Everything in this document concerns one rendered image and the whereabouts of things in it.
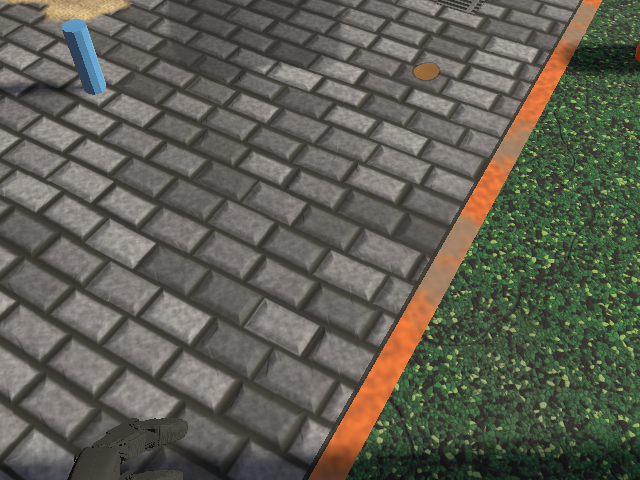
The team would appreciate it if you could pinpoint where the robot left hand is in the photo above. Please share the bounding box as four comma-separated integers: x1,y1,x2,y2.
67,418,188,480

